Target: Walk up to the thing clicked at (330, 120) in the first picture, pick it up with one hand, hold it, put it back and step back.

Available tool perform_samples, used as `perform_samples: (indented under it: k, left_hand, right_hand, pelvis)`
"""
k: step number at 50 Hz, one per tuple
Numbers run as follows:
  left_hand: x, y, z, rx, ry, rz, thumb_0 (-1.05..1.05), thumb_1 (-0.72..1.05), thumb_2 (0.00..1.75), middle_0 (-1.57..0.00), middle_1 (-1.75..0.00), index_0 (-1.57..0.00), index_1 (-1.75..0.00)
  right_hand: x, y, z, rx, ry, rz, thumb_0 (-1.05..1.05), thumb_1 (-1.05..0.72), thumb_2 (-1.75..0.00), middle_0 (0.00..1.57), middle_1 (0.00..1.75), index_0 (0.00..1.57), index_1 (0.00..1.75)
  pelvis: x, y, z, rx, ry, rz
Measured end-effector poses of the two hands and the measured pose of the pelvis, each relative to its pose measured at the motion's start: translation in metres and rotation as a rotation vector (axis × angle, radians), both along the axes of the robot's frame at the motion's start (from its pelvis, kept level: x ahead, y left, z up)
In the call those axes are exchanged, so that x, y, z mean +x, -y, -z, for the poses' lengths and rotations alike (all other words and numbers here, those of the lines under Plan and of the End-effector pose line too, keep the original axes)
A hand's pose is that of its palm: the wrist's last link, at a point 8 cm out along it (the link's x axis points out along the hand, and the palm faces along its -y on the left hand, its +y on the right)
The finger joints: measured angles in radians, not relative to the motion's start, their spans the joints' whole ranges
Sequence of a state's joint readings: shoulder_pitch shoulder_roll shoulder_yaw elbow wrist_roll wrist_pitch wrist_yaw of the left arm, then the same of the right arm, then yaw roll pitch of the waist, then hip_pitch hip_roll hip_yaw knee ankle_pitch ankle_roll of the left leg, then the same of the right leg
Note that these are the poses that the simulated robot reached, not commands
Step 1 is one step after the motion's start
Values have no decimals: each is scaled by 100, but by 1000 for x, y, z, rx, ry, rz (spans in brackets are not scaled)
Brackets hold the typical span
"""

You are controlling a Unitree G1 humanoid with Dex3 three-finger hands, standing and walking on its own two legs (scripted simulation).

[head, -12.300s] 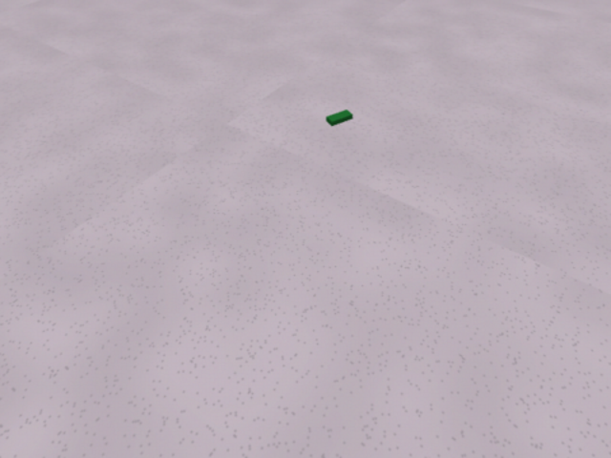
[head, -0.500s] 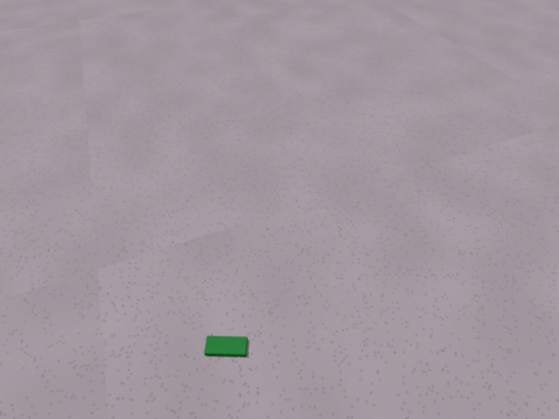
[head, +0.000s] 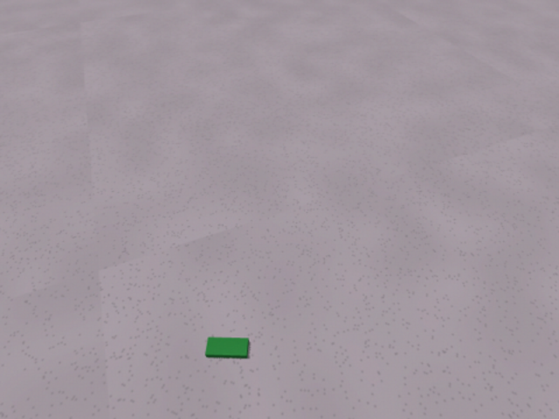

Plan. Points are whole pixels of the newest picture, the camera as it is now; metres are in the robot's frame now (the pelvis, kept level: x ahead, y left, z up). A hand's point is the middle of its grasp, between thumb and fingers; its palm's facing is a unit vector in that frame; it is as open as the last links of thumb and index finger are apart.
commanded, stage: stand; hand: left
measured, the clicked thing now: (227, 347) +0.47 +0.22 -0.77
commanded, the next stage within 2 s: walk up in 0.02 s
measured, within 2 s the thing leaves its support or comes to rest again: neither
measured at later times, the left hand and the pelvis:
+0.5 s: hand out of the picture +0.09 +0.23 -0.17, palm faces -0.02 -0.94 -0.35, open 7.4 cm; pelvis +0.06 -0.03 -0.01, yaw -1 degrees
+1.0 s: hand (165, 384) +0.20 +0.22 -0.15, palm faces -0.02 -0.93 -0.38, open 7.4 cm; pelvis +0.09 -0.04 +0.00, yaw -1 degrees
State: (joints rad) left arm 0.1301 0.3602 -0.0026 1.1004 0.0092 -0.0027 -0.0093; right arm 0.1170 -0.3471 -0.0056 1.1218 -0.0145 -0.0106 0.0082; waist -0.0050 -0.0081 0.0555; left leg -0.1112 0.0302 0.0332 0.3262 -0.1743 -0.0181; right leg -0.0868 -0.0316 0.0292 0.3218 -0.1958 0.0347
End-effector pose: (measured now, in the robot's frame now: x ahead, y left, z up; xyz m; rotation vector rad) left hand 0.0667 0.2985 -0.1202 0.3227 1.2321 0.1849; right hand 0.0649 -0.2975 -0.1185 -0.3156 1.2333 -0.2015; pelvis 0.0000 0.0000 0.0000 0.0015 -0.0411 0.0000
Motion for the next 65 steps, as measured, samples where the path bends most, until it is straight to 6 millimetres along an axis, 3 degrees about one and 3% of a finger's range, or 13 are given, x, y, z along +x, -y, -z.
perform_samples:
  k: [6,12,16,21,25,29,35,41,50,65]
  left_hand:
    - [-2,-2,3,3,-17,-8,0,90,90,-20,-30,-21,-30]
    - [-3,11,5,30,-41,-23,0,90,90,-20,-30,-20,-30]
    - [-5,25,-1,26,-52,-34,0,90,90,-20,-30,-20,-30]
    - [2,31,-3,22,-75,-44,0,90,90,-20,-30,-21,-30]
    - [19,27,10,10,-76,-43,0,90,90,-20,-30,-21,-30]
    - [51,27,20,-12,-40,-58,0,90,90,-20,-30,-21,-30]
    - [96,35,15,-18,46,-11,0,90,90,-20,-30,-21,-30]
    - [118,39,0,9,73,12,0,90,90,-20,-30,-21,-30]
    - [128,39,-12,38,79,19,0,90,90,-20,-30,-21,-30]
    - [102,44,1,1,20,7,0,90,90,-20,-30,-21,-30]
  right_hand:
    - [-4,8,0,-5,15,9,1,-91,-90,21,30,20,30]
    - [-5,39,8,-20,-5,30,1,-91,-90,21,30,20,30]
    - [11,51,9,-30,-21,25,1,-91,-90,21,30,20,30]
    - [42,49,5,-30,-5,-13,1,-91,-90,21,30,20,30]
    - [68,39,6,-34,15,-41,1,-91,-90,21,30,20,30]
    - [87,26,4,-31,40,-39,1,-91,-90,21,30,20,30]
    - [118,21,2,-4,102,-41,1,-91,-90,21,30,20,30]
    - [138,25,1,33,144,-16,1,-91,-90,21,30,20,30]
    - [126,39,4,32,83,-4,1,-91,-90,21,30,20,30]
    - [77,46,2,3,-13,37,1,-91,-90,21,30,20,30]
  pelvis:
    - [7,6,4,14,-1,13]
    - [23,29,11,10,10,24]
    - [35,35,9,3,1,30]
    - [49,35,6,-7,-9,26]
    - [61,31,12,-19,-8,17]
    - [73,28,14,9,5,16]
    - [84,32,13,3,9,32]
    - [92,38,8,-1,11,26]
    - [90,43,3,-2,4,21]
    - [77,41,2,-6,11,19]
